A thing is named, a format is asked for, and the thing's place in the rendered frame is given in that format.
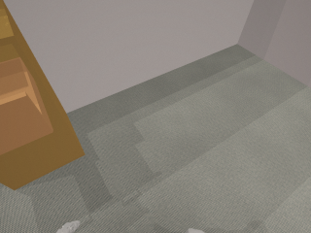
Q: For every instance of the drawer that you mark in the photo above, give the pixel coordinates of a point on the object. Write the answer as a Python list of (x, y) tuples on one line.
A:
[(23, 116)]

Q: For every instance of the cabinet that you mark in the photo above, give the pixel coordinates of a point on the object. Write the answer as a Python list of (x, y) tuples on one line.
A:
[(34, 160)]

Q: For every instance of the left robot hand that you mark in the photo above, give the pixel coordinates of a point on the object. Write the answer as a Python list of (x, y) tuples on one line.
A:
[(69, 227)]

